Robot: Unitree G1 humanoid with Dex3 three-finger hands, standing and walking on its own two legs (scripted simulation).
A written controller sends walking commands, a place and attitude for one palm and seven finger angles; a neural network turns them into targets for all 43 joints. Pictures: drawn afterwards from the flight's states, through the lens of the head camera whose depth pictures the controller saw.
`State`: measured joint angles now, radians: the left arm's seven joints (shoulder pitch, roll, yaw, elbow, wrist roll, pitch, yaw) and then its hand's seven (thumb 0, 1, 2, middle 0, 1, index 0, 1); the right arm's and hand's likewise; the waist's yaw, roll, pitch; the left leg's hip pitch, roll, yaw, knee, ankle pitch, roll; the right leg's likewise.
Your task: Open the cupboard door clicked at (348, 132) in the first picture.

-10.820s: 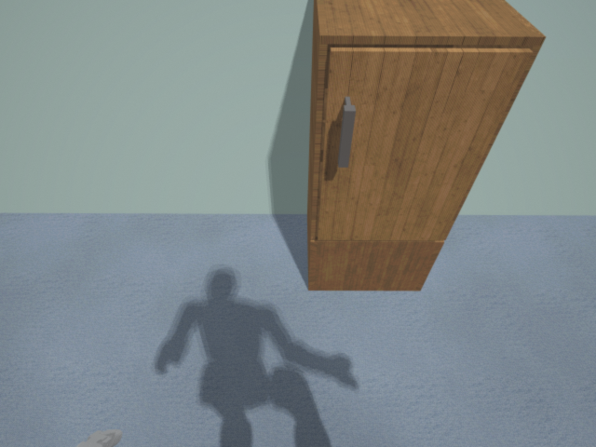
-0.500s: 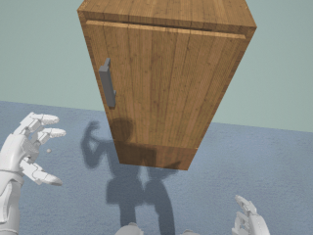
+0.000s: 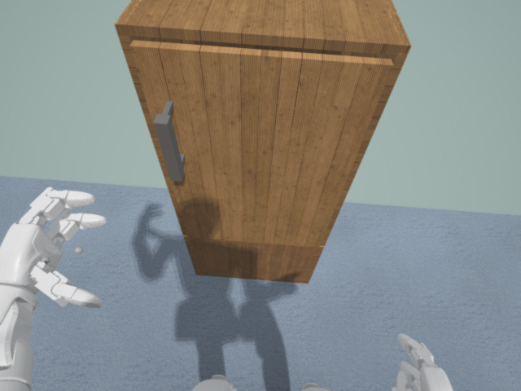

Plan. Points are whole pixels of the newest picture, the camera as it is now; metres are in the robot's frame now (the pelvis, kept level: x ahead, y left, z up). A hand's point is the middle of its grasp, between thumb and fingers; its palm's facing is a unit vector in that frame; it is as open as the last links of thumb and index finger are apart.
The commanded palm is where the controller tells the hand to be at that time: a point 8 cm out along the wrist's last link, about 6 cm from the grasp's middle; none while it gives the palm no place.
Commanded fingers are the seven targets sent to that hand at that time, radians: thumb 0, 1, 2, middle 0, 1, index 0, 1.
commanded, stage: raise the hand with hooked fingers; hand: left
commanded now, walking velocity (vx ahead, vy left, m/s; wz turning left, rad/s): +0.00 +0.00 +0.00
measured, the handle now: (173, 142) +0.53 +0.19 +0.04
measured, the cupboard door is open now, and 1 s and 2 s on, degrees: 0 0 0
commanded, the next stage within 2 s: move the hooked fingers beside the handle in 0.02 s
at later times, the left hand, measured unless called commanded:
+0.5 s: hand (94, 223) +0.33 +0.26 +0.07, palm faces +0.00 -1.00 -0.04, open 14.0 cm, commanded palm +0.31 +0.32 +0.06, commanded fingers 0.00 -0.50 0.30 -0.30 -1.20 -0.30 -1.20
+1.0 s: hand (105, 193) +0.39 +0.27 +0.06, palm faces -0.01 -1.00 -0.02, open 14.0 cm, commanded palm +0.37 +0.32 +0.06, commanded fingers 0.00 -0.50 0.30 -0.30 -1.20 -0.30 -1.20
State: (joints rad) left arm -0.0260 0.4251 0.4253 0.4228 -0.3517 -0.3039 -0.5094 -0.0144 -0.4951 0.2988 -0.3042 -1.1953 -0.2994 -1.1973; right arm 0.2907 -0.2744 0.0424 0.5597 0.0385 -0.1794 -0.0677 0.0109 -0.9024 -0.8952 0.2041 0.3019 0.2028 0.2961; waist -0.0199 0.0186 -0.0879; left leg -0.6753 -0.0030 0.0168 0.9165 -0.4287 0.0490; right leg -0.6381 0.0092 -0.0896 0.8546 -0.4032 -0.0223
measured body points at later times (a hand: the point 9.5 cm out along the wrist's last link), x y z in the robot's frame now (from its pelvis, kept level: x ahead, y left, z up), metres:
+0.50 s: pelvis +0.00 -0.01 +0.00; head +0.06 +0.00 +0.44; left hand +0.32 +0.32 +0.07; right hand +0.13 -0.28 -0.09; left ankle +0.01 +0.08 -0.69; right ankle +0.01 -0.11 -0.69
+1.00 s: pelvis +0.00 +0.00 -0.01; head +0.08 +0.02 +0.43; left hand +0.39 +0.32 +0.06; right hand +0.08 -0.27 -0.11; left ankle +0.01 +0.08 -0.69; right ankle +0.01 -0.11 -0.69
